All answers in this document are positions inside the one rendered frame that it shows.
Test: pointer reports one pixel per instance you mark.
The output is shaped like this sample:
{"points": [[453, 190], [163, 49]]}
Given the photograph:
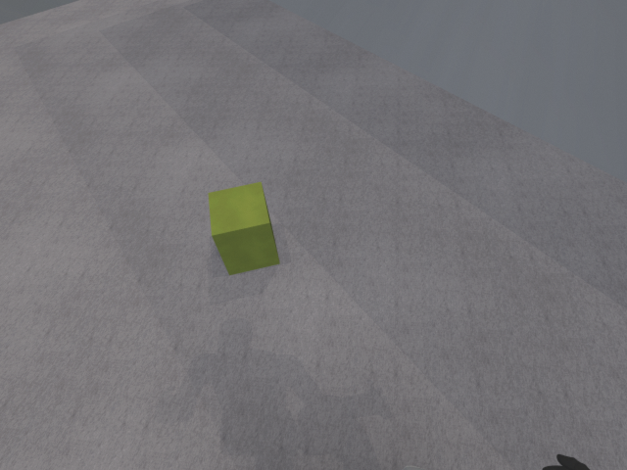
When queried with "carton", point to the carton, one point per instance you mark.
{"points": [[241, 228]]}

